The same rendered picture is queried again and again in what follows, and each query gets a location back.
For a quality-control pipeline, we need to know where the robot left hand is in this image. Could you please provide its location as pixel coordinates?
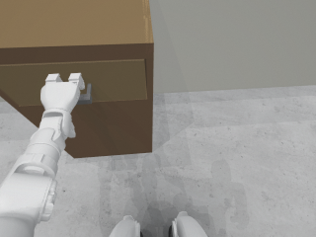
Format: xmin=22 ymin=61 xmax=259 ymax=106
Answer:
xmin=40 ymin=73 xmax=85 ymax=138

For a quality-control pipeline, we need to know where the robot thigh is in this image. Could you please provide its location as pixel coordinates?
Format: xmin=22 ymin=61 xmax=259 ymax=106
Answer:
xmin=109 ymin=219 xmax=140 ymax=237
xmin=172 ymin=215 xmax=207 ymax=237

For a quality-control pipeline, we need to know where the handle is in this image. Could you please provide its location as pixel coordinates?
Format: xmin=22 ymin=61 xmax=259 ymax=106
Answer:
xmin=76 ymin=83 xmax=93 ymax=105

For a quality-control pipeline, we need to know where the left robot forearm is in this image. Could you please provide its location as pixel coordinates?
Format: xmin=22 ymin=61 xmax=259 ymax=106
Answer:
xmin=0 ymin=108 xmax=72 ymax=196

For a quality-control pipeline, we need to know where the robot right thigh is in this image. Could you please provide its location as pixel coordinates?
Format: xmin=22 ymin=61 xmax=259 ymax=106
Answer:
xmin=172 ymin=215 xmax=207 ymax=237

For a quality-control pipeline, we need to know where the drawer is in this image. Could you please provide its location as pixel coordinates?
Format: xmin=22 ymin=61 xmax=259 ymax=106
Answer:
xmin=0 ymin=59 xmax=146 ymax=106

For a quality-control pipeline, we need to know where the left robot upper arm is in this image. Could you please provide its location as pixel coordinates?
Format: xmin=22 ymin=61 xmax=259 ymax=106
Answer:
xmin=0 ymin=173 xmax=58 ymax=237

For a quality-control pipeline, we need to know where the cabinet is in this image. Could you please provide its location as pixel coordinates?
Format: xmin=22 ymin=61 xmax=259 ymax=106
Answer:
xmin=0 ymin=0 xmax=154 ymax=159

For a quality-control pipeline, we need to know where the robot left thigh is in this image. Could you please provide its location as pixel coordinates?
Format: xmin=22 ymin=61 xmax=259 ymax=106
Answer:
xmin=109 ymin=219 xmax=140 ymax=237

